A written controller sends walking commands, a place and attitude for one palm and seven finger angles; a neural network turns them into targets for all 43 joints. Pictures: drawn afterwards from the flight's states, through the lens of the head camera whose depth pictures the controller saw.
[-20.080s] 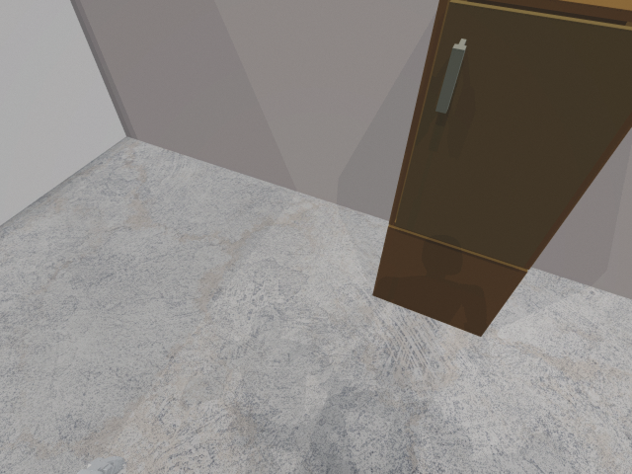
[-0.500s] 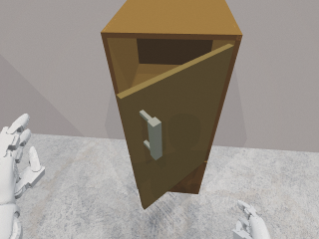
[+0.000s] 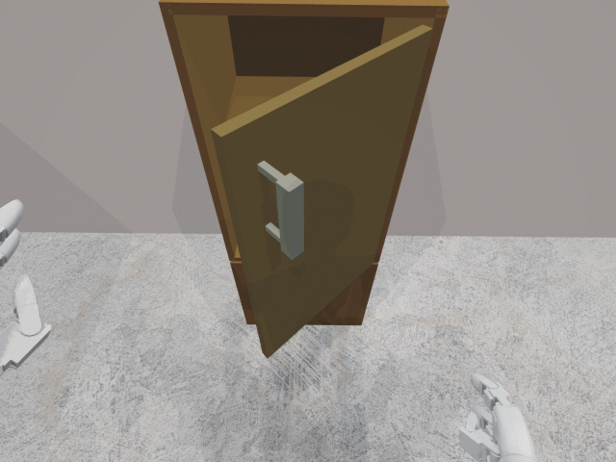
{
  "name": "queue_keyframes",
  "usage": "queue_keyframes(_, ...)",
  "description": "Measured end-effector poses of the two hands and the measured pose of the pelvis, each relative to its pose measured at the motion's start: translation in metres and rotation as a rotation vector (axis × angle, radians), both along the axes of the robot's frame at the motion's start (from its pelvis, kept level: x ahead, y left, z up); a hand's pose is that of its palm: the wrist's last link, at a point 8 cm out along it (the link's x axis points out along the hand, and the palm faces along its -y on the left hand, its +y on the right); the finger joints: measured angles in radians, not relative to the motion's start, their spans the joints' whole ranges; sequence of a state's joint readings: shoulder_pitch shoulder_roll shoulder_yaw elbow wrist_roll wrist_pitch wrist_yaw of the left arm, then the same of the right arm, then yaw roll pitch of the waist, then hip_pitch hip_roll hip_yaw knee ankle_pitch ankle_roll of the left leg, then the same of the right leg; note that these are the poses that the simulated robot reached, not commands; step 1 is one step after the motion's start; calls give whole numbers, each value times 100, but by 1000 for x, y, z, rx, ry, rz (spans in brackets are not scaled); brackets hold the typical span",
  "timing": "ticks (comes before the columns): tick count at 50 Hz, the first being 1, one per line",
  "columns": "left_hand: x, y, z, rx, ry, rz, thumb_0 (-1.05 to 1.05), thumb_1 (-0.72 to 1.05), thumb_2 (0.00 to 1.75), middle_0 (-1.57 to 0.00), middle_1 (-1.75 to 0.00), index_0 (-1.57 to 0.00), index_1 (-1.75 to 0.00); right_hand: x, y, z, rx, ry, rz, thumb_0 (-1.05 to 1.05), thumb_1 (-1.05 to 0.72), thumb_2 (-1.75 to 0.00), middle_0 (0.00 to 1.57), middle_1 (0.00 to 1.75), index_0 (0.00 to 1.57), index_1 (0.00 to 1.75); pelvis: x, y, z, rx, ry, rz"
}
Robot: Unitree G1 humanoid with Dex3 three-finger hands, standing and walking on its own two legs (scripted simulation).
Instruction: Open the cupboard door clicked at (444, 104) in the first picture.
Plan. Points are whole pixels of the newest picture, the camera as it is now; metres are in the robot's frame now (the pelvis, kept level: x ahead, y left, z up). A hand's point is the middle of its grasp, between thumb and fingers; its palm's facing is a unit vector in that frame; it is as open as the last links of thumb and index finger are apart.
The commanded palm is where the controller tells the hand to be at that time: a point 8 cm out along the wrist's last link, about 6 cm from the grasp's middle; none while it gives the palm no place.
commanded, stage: step back with the hand held close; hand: left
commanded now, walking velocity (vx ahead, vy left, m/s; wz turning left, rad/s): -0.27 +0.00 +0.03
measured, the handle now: (280, 211) +0.38 +0.06 +0.13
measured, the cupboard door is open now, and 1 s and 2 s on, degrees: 44 44 44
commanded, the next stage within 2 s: stop stepping back and stand still in 0.62 s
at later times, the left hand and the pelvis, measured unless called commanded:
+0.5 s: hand out of the picture +0.10 +0.29 +0.16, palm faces +0.51 -0.75 -0.43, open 7.4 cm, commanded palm +0.02 +0.33 +0.18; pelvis -0.09 +0.02 -0.02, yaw +4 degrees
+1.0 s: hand out of the picture +0.03 +0.25 +0.17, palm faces +0.39 -0.81 -0.45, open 7.4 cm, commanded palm -0.03 +0.29 +0.18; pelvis -0.18 -0.01 -0.01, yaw -2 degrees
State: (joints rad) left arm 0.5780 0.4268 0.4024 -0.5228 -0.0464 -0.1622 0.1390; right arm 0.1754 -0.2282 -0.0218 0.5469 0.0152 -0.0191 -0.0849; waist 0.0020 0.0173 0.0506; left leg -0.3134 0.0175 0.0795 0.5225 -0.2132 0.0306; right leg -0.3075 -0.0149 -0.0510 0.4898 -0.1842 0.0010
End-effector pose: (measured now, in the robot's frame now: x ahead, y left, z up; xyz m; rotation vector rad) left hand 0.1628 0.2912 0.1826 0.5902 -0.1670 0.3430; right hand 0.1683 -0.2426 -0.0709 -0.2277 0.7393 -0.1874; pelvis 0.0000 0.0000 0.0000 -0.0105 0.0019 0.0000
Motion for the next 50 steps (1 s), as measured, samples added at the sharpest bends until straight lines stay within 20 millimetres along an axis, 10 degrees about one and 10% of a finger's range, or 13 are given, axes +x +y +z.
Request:
queue_keyframes(20,-95,18,-3,9,-192,70,1,89,90,-21,-30,-21,-30,-75,23,-22,-22,21,102,1,-90,-90,20,30,21,30,-71,9,-20,-5,-31,60)
queue_keyframes(34,-136,24,14,-47,-211,32,1,89,90,-21,-30,-21,-30,-125,47,8,12,-28,113,1,-90,-90,20,30,21,30,-126,11,3,-68,32,24)
queue_keyframes(43,-164,-17,9,14,-114,-115,1,89,90,-21,-30,-21,-30,-170,18,-8,34,-36,81,1,-90,-90,20,30,21,30,-177,-8,-8,-20,35,-42)
queue_keyframes(50,-177,-3,2,-18,-136,-53,1,89,90,-21,-30,-22,-30,-224,-15,-9,-34,2,-40,1,-91,-90,20,30,21,30,-182,-7,-10,10,-4,-31)
